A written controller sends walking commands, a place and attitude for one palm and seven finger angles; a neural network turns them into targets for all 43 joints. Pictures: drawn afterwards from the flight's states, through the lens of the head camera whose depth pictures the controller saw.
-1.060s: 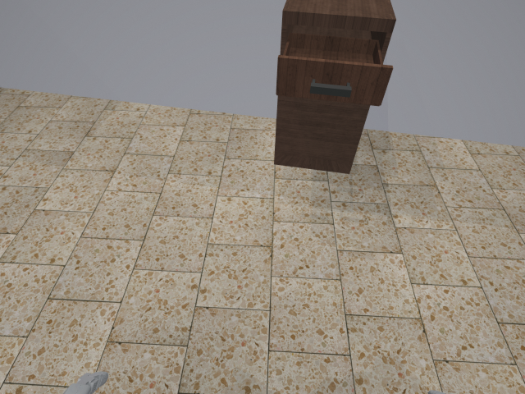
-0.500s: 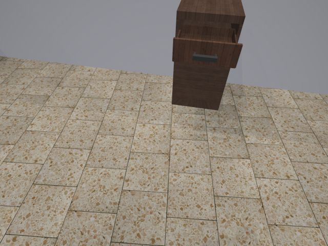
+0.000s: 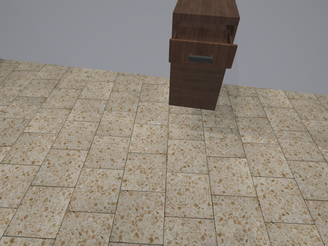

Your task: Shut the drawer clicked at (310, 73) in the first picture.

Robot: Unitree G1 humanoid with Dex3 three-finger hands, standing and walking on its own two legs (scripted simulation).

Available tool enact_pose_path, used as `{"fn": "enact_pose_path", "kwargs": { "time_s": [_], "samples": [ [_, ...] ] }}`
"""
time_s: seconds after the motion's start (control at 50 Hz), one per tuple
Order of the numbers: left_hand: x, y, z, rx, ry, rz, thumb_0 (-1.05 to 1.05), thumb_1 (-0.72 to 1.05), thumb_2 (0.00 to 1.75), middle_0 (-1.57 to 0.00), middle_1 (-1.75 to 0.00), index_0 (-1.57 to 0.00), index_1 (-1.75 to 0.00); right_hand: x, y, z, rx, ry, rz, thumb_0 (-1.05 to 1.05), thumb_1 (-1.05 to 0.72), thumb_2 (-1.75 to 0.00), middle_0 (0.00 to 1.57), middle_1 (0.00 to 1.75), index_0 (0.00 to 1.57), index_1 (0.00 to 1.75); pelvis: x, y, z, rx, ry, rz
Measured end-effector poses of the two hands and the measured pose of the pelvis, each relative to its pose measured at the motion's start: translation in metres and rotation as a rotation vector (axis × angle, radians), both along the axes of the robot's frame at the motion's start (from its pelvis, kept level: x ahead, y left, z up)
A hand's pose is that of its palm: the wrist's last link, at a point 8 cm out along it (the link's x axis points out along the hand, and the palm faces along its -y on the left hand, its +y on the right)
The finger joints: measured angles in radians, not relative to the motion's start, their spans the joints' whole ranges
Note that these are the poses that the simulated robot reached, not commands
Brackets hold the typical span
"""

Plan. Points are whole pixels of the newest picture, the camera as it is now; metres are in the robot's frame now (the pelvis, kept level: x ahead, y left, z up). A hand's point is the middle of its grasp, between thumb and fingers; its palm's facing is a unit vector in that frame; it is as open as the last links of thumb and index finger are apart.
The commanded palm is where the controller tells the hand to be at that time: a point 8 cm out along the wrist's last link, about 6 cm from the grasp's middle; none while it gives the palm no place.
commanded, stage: look at it before walking up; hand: left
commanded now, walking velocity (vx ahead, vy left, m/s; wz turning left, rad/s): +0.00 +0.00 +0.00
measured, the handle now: (200, 57) +1.12 -0.16 -0.09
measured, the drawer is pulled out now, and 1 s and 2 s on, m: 0.30 0.30 0.30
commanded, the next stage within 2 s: walk to a spot facing it in 0.38 s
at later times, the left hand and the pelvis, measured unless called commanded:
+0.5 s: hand out of the picture +0.07 +0.25 -0.16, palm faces -0.02 -0.95 -0.32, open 7.4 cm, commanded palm none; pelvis +0.01 +0.00 +0.00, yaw +0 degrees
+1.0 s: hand out of the picture +0.10 +0.13 -0.17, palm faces -0.12 -0.97 -0.21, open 7.4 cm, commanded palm none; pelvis +0.09 -0.06 -0.01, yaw -13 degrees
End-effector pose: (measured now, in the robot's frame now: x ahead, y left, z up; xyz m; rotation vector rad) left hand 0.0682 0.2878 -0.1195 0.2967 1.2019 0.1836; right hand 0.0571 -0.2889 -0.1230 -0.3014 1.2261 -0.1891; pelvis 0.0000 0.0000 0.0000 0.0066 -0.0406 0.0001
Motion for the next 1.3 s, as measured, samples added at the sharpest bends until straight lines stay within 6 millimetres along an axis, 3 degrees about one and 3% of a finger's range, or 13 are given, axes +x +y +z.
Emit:
{"fn": "enact_pose_path", "kwargs": {
  "time_s": [0.58,0.74,0.84,0.9,0.96,1.1,1.18,1.3],
  "samples": [
    [-0.006,0.002,-0.006,-0.008,0.046,0.014,0.0,0.9,0.89,-0.2,-0.3,-0.2,-0.29,0.013,0.009,0.001,0.0,-0.009,-0.003,0.0,-0.91,-0.9,0.2,0.3,0.2,0.3,0.01,0.005,0.0,-0.001,0.007,-0.02],
    [-0.01,-0.03,-0.022,-0.069,0.153,-0.02,0.0,0.91,0.9,-0.2,-0.3,-0.19,-0.29,-0.011,0.024,-0.022,0.085,0.011,-0.123,0.0,-0.91,-0.9,0.2,0.3,0.2,0.3,0.033,-0.006,-0.01,0.023,0.016,-0.116],
    [0.015,-0.066,-0.028,-0.083,0.162,-0.065,0.01,0.91,0.9,-0.2,-0.3,-0.2,-0.29,-0.037,0.013,-0.045,0.13,0.086,-0.213,0.0,-0.91,-0.9,0.2,0.3,0.21,0.3,0.053,-0.028,-0.022,0.022,0.014,-0.171],
    [0.026,-0.084,-0.029,-0.084,0.123,-0.048,0.0,0.91,0.89,-0.2,-0.3,-0.2,-0.29,-0.037,0.005,-0.049,0.143,0.154,-0.226,0.0,-0.91,-0.9,0.2,0.3,0.2,0.3,0.065,-0.041,-0.023,0.007,0.015,-0.17],
    [0.029,-0.099,-0.023,-0.094,0.147,-0.041,0.0,0.91,0.89,-0.2,-0.3,-0.2,-0.29,-0.013,-0.005,-0.036,0.143,0.129,-0.236,0.01,-0.91,-0.9,0.2,0.3,0.2,0.3,0.081,-0.051,-0.013,0.014,0.021,-0.2],
    [0.046,-0.123,-0.011,-0.115,0.269,-0.099,0.0,0.9,0.89,-0.2,-0.3,-0.2,-0.29,0.078,-0.026,-0.013,0.133,-0.08,-0.287,0.01,-0.91,-0.9,0.2,0.3,0.2,0.3,0.124,-0.063,0.0,0.019,0.049,-0.281],
    [0.075,-0.126,-0.013,-0.111,0.282,-0.11,0.0,0.9,0.89,-0.2,-0.3,-0.2,-0.29,0.131,-0.03,-0.01,0.134,-0.144,-0.288,0.0,-0.91,-0.9,0.2,0.3,0.2,0.3,0.157,-0.064,-0.001,0.01,0.055,-0.31],
    [0.135,-0.119,-0.022,-0.096,0.298,-0.122,0.0,0.9,0.89,-0.2,-0.3,-0.2,-0.29,0.221,-0.026,-0.01,0.141,-0.207,-0.267,0.0,-0.91,-0.9,0.19,0.3,0.2,0.3,0.219,-0.061,-0.01,-0.005,0.062,-0.357]
  ]
}}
